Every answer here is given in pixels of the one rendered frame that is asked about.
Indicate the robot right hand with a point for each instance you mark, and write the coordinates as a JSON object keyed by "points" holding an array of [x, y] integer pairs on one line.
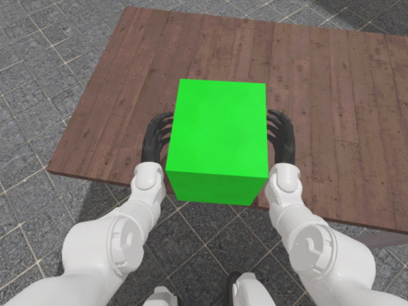
{"points": [[284, 143]]}

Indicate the carton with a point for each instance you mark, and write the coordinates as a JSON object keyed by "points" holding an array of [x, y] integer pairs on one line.
{"points": [[218, 146]]}

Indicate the robot left hand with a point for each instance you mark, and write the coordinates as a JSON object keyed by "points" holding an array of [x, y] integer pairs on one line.
{"points": [[153, 142]]}

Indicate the robot left upper arm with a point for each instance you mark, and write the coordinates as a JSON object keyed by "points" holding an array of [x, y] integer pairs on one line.
{"points": [[97, 256]]}

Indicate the table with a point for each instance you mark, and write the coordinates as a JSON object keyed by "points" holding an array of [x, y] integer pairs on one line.
{"points": [[345, 92]]}

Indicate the right robot forearm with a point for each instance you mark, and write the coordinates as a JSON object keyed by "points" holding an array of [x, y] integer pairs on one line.
{"points": [[287, 211]]}

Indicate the robot right shin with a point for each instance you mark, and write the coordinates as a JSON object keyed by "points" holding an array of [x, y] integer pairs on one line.
{"points": [[247, 275]]}

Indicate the robot right upper arm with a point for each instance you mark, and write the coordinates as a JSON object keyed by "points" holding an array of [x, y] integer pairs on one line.
{"points": [[337, 270]]}

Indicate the left robot forearm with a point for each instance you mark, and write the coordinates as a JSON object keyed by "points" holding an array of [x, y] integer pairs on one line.
{"points": [[147, 192]]}

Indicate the right robot foot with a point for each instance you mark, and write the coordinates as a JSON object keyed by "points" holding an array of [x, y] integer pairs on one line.
{"points": [[232, 280]]}

